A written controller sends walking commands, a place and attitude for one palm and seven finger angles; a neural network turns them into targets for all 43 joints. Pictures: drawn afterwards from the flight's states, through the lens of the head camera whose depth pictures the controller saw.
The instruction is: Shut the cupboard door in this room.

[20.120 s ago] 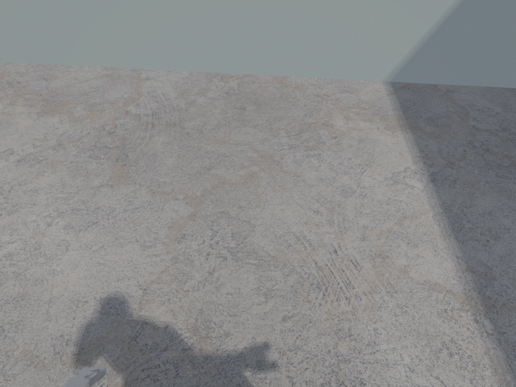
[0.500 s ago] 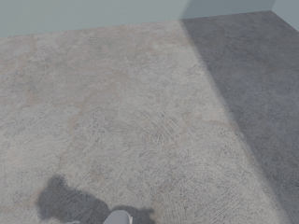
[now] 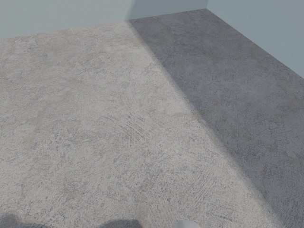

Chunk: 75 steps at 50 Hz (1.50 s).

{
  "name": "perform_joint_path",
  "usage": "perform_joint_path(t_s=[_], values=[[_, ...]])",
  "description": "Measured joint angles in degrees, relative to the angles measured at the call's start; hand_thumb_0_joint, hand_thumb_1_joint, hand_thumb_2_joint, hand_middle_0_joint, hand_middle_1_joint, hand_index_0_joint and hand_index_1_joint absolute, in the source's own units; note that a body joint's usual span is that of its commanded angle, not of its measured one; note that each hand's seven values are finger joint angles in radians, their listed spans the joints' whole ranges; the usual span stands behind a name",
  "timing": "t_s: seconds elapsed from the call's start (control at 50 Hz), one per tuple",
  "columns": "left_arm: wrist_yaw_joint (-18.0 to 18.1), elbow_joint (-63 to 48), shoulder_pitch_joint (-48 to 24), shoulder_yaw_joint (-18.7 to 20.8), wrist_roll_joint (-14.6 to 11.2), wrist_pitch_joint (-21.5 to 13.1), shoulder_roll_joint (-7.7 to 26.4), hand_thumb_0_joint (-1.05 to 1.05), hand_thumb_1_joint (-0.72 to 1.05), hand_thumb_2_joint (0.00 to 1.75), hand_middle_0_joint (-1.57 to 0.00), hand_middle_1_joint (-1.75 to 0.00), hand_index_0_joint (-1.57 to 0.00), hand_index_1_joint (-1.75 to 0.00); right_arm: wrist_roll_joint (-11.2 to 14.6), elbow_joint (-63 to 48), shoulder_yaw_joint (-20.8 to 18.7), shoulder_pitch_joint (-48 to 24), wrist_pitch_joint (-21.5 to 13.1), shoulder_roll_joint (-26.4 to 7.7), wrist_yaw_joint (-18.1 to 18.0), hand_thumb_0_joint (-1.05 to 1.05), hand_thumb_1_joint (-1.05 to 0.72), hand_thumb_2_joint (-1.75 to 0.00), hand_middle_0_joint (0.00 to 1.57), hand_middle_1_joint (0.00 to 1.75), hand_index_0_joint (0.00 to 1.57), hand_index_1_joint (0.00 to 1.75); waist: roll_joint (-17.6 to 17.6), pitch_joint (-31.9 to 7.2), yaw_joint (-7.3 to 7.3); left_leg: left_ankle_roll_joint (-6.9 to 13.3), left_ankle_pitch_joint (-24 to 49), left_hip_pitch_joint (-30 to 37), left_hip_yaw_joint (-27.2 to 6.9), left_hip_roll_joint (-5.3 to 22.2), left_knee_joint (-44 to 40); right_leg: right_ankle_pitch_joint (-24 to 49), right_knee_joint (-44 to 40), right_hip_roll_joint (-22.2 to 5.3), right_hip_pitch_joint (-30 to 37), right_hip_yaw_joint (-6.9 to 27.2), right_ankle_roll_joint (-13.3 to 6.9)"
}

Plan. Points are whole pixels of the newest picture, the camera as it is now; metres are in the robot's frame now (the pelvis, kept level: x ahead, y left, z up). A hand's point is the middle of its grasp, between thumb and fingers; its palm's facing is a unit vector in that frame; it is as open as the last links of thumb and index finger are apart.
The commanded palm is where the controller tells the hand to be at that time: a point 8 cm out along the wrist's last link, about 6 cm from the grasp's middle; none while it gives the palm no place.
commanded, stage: turn or walk to find it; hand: left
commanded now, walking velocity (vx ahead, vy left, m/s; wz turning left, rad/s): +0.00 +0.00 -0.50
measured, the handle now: out of the picture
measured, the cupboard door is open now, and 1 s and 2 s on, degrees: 81 81 81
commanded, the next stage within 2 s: stand and wait in 1.66 s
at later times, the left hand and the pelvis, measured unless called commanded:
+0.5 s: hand out of the picture +0.12 +0.11 -0.15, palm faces -0.23 -0.94 -0.25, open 7.4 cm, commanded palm none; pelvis -0.01 -0.06 +0.00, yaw -15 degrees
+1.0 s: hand (95, 224) +0.15 +0.18 -0.18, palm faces -0.42 -0.88 -0.22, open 7.4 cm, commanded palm none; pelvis +0.00 +0.01 +0.00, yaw -30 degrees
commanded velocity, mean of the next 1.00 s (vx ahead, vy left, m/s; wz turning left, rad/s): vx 0.00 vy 0.00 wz -0.50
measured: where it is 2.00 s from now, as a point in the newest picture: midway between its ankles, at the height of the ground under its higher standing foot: outside the picture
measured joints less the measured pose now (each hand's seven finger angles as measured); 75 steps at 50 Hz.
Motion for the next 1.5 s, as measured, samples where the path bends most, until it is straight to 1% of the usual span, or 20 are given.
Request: perform_joint_path(t_s=[0.12,0.18,0.2,0.24,0.3,0.36,0.58,0.68,0.72,0.76,0.8,0.88,0.98,1.12,1.2,1.26,1.3,1.34,1.4,1.5], values=[[0.0,-0.2,-2.7,-1.0,-0.3,-0.1,-1.5,0.0,0.91,0.9,-0.2,-0.3,-0.19,-0.3,-0.2,0.8,-0.9,0.6,0.0,-0.6,0.6,0.01,-0.9,-0.9,0.21,0.3,0.2,0.3,1.7,1.5,-1.7,-1.7,-2.2,-0.9,3.8,2.7,3.8,-4.1,-14.9,-1.6,6.6,-3.7,-0.9],[-0.1,-1.2,-4.0,-1.7,-0.3,-1.5,-2.4,0.0,0.91,0.9,-0.2,-0.3,-0.19,-0.3,-0.1,1.4,-1.5,1.4,0.5,-1.8,0.9,0.01,-0.9,-0.9,0.21,0.3,0.2,0.3,2.8,1.6,-2.23,-3.3,-4.6,-2.5,5.4,4.5,8.5,2.2,-27.5,-1.0,11.7,-5.5,-2.7],[0.1,-1.3,-4.6,-1.9,-0.2,-2.3,-3.0,0.0,0.91,0.9,-0.2,-0.3,-0.19,-0.3,0.2,1.8,-1.8,1.4,0.8,-2.6,0.9,0.01,-0.9,-0.9,0.21,0.3,0.2,0.3,4.2,1.9,-2.34,-3.4,-5.8,-3.9,4.5,5.9,12.0,2.7,-28.3,0.1,12.0,-6.0,-4.5],[0.7,-1.8,-5.5,-2.5,-0.5,-3.5,-4.1,0.0,0.91,0.9,-0.2,-0.3,-0.19,-0.3,0.4,2.3,-2.0,0.7,2.4,-3.8,0.5,0.01,-0.9,-0.9,0.21,0.3,0.2,0.3,5.5,2.7,-2.82,-3.8,-12.5,-8.5,-1.0,5.0,22.4,2.1,-26.9,1.0,11.5,-5.9,-6.6],[1.5,-2.5,-5.4,-2.7,-0.7,-3.8,-5.0,0.0,0.91,0.9,-0.2,-0.3,-0.2,-0.3,0.3,2.5,-2.0,-0.5,3.6,-4.3,0.1,0.01,-0.9,-0.9,0.2,0.3,0.2,0.3,4.6,2.9,-2.44,-4.2,-12.7,-14.3,-5.7,2.4,34.5,3.5,-29.4,1.2,12.6,-4.3,-7.5],[1.6,-2.4,-4.6,-3.0,-0.8,-3.5,-5.2,0.0,0.91,0.9,-0.2,-0.3,-0.2,-0.3,0.1,1.9,-2.1,-1.8,3.5,-4.6,0.5,0.01,-0.91,-0.9,0.2,0.3,0.2,0.29,3.7,2.6,-2.26,-5.0,-7.5,-17.7,-7.8,1.8,38.2,6.0,-33.2,1.8,14.0,-2.6,-7.8],[1.4,-1.1,-0.7,-2.9,-0.3,-3.3,-4.8,0.0,0.9,0.9,-0.2,-0.3,-0.2,-0.3,0.2,0.1,-1.8,-5.3,3.0,-4.8,0.4,0.01,-0.91,-0.9,0.2,0.3,0.2,0.29,2.5,0.9,-0.59,-6.0,-5.0,-16.9,-10.1,-0.1,30.8,8.9,-36.8,5.2,14.3,1.9,-7.9],[1.6,-0.5,0.4,-2.2,-0.1,-2.8,-3.3,0.0,0.9,0.9,-0.2,-0.3,-0.2,-0.3,0.8,-0.9,-1.1,-6.8,2.3,-3.7,0.1,0.01,-0.9,-0.9,0.2,0.3,0.2,0.29,1.1,0.9,0.79,-5.0,-7.2,-11.7,-9.3,-2.1,18.8,9.0,-35.6,6.1,12.6,4.1,-6.7],[1.7,-0.1,0.7,-1.9,-0.3,-2.4,-2.5,0.0,0.9,0.9,-0.2,-0.3,-0.2,-0.3,1.1,-1.4,-0.7,-6.9,1.5,-3.1,0.0,0.01,-0.9,-0.9,0.2,0.3,0.2,0.3,0.4,0.7,0.99,-4.5,-3.9,-8.1,-8.9,-2.8,10.5,8.6,-34.1,6.5,11.5,5.0,-5.9],[1.8,0.3,0.7,-1.4,-0.7,-1.7,-1.3,0.0,0.9,0.9,-0.2,-0.3,-0.2,-0.3,1.0,-1.7,-0.2,-6.8,0.4,-2.1,0.0,0.01,-0.9,-0.9,0.2,0.3,0.2,0.3,-1.2,0.8,1.08,-0.9,-0.6,-5.9,-7.6,-3.4,5.7,4.6,-29.4,6.5,9.3,6.1,-5.0],[1.7,0.6,0.5,-1.0,-0.5,-1.0,-0.7,0.0,0.91,0.9,-0.2,-0.3,-0.2,-0.3,0.6,-2.2,0.5,-6.4,0.4,-1.4,0.2,0.01,-0.9,-0.9,0.2,0.3,0.2,0.3,-1.7,1.1,1.47,0.9,-0.9,-5.3,-5.9,-2.9,5.9,-3.3,-18.8,6.4,5.7,4.8,-4.0],[0.7,0.7,0.5,-0.3,0.1,-0.7,0.0,0.0,0.91,0.9,-0.2,-0.3,-0.2,-0.3,0.1,-2.3,1.0,-4.8,0.4,-0.5,0.0,0.01,-0.9,-0.9,0.21,0.3,0.2,0.3,-1.0,1.1,1.22,1.4,0.3,-2.7,-3.6,-1.4,2.3,-3.2,-1.6,4.2,0.7,1.9,-2.1],[0.3,0.5,0.2,0.1,0.0,-0.6,0.4,0.0,0.91,0.9,-0.2,-0.3,-0.19,-0.3,0.2,-1.6,0.8,-2.4,-0.2,0.4,0.1,0.01,-0.9,-0.9,0.21,0.3,0.2,0.3,-0.8,0.6,0.74,1.6,1.2,-1.2,-0.3,-0.6,0.1,0.4,4.1,0.6,-0.3,1.3,-0.4],[0.3,0.1,-2.1,-0.3,-0.1,0.2,-0.9,0.0,0.91,0.9,-0.2,-0.3,-0.19,-0.3,0.0,0.4,-0.4,0.8,-0.2,0.3,0.3,0.01,-0.9,-0.9,0.21,0.3,0.2,0.3,0.1,0.7,-1.13,0.9,0.4,-1.2,4.1,1.2,1.2,-1.8,-3.6,-2.1,2.9,-1.4,0.0],[0.2,-0.9,-4.2,-1.2,-0.2,-0.3,-2.4,0.0,0.91,0.9,-0.2,-0.3,-0.19,-0.3,-0.2,1.7,-1.3,1.8,0.2,-1.1,0.7,0.01,-0.9,-0.9,0.21,0.3,0.2,0.3,1.6,1.3,-2.54,-0.4,-0.8,-2.1,6.6,3.1,4.0,-3.9,-14.7,-2.0,6.9,-4.2,-1.2],[-0.1,-1.9,-4.8,-1.8,-0.3,-1.5,-3.3,0.0,0.91,0.9,-0.2,-0.3,-0.19,-0.3,-0.3,2.7,-1.8,3.1,0.6,-2.6,1.0,0.01,-0.9,-0.9,0.21,0.3,0.2,0.3,2.9,0.7,-3.03,-2.1,-3.2,-3.5,8.4,5.2,8.5,-0.3,-26.4,-1.2,11.9,-6.2,-2.8],[0.1,-1.8,-5.0,-2.4,-0.1,-2.9,-4.4,0.0,0.91,0.9,-0.2,-0.3,-0.19,-0.3,-0.1,3.5,-2.1,3.9,1.6,-3.9,1.1,0.01,-0.9,-0.9,0.21,0.3,0.2,0.3,5.2,0.3,-3.44,-3.1,-10.5,-6.5,5.2,6.6,16.7,2.6,-27.2,0.6,12.5,-7.2,-6.1],[0.5,-2.1,-4.0,-2.9,-0.5,-3.7,-5.2,0.0,0.91,0.9,-0.2,-0.3,-0.19,-0.3,-0.2,4.2,-2.1,4.2,3.3,-4.6,1.4,0.01,-0.9,-0.9,0.2,0.3,0.2,0.3,5.7,-0.6,-3.39,-3.5,-13.3,-11.2,-0.5,4.6,27.5,1.5,-27.6,1.3,13.4,-7.2,-7.4],[1.0,-1.5,-1.0,-3.0,-0.8,-4.9,-5.7,0.0,0.91,0.9,-0.2,-0.3,-0.2,-0.3,-0.6,4.3,-2.1,3.1,3.4,-4.6,2.2,0.01,-0.91,-0.9,0.2,0.3,0.2,0.29,4.5,-1.5,-2.19,-3.7,-6.8,-16.5,-4.2,2.8,36.3,3.4,-33.0,2.0,16.3,-4.8,-7.8],[0.8,1.3,4.0,-3.5,-0.8,-6.6,-6.2,0.0,0.91,0.9,-0.2,-0.3,-0.2,-0.3,-0.8,2.1,-2.2,0.7,1.1,-4.5,2.7,0.01,-0.91,-0.9,0.2,0.3,0.2,0.29,3.5,-1.7,-1.84,-5.3,2.3,-21.9,-7.2,3.2,36.2,6.6,-41.3,3.3,21.4,-2.1,-8.7]])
